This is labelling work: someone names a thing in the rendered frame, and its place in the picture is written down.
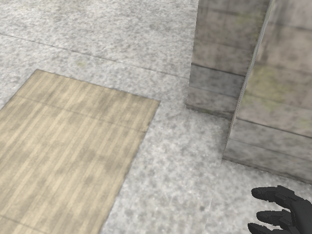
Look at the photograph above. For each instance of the robot right hand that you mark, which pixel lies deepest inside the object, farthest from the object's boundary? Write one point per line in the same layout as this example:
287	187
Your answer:
298	221

